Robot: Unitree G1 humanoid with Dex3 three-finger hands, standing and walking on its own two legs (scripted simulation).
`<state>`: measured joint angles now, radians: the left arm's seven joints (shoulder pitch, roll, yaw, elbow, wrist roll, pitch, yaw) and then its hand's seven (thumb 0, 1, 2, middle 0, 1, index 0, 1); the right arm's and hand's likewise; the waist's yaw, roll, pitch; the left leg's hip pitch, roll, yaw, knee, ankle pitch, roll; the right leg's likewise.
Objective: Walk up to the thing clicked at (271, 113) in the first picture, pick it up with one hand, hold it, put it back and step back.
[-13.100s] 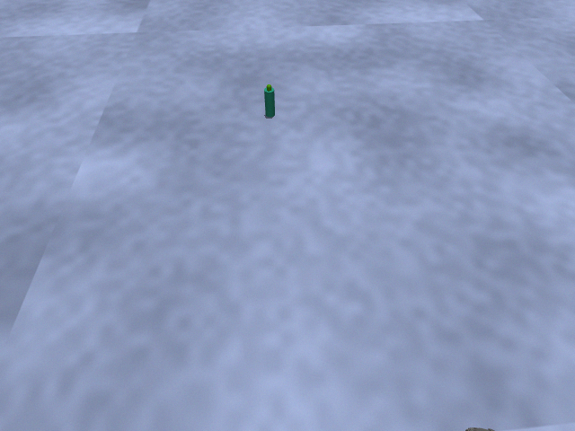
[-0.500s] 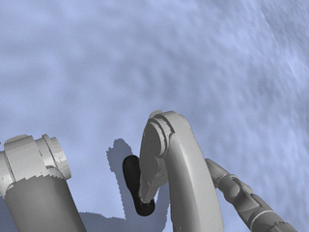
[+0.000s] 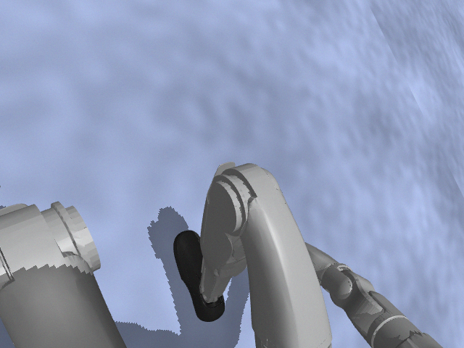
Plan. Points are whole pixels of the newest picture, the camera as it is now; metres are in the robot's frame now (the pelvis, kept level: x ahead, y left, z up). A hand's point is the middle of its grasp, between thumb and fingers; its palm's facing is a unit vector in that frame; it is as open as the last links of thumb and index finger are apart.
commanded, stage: close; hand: left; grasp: from the side
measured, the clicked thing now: out of the picture +0.44 +0.30 -0.18
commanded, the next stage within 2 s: settle in 0.52 s
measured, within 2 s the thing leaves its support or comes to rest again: leaves its support in 1.06 s
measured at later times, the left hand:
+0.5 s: hand out of the picture +0.43 +0.30 -0.15, palm faces +0.35 -0.94 -0.01, open 8.7 cm
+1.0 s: hand out of the picture +0.43 +0.30 -0.15, palm faces +0.35 -0.94 -0.01, open 8.0 cm
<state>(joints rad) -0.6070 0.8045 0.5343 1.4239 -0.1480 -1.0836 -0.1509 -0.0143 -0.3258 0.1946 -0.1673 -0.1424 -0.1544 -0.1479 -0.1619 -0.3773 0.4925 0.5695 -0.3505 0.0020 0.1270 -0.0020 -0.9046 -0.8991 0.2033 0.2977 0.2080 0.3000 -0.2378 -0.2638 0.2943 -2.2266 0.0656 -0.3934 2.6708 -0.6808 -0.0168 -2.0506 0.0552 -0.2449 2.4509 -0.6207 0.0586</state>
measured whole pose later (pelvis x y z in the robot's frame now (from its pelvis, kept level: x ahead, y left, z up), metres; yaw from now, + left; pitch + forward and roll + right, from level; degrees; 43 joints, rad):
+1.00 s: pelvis +0.00 +0.00 +0.01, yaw -1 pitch +12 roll -17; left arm -0.64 0.83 0.51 1.33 -0.09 -1.00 -0.06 0.04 -0.11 1.06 -0.80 -1.08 -0.82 -1.08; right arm -0.16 -0.36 0.49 0.57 -0.36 0.03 0.13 0.00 -0.89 -0.90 0.20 0.30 0.21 0.30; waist -0.24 -0.27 0.31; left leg -2.23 0.06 -0.41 2.65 -0.69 -0.02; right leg -2.04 0.06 -0.26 2.41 -0.63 0.06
